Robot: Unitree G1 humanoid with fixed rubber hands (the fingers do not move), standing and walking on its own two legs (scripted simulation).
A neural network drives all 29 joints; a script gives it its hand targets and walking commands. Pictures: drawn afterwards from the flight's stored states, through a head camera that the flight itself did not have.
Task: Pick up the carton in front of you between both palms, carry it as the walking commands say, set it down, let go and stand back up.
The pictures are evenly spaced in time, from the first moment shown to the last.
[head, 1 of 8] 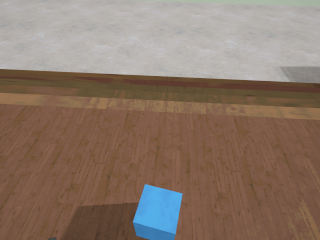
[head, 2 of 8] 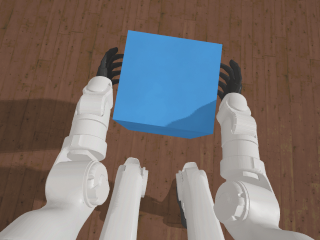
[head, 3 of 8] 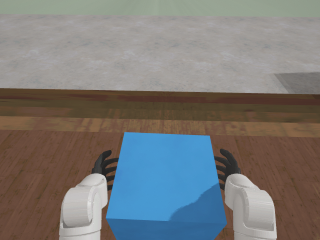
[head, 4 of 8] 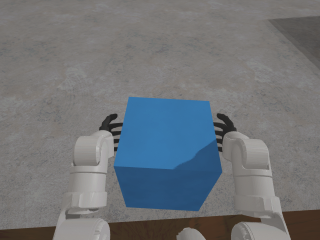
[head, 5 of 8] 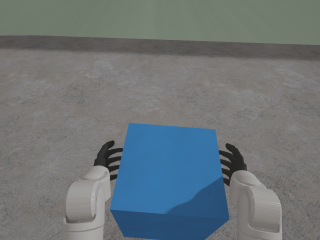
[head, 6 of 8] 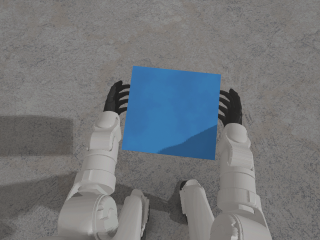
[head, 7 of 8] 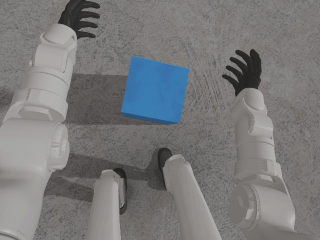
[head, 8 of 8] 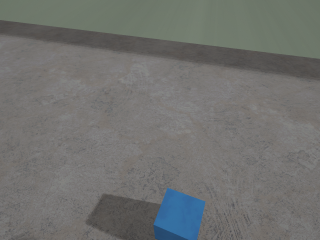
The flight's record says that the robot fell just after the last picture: no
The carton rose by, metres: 0.68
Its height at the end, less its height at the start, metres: -0.76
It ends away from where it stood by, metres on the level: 5.19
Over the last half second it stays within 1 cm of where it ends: yes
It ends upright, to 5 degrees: yes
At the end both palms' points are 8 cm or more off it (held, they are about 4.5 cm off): yes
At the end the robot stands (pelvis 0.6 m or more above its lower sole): yes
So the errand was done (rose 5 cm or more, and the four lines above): yes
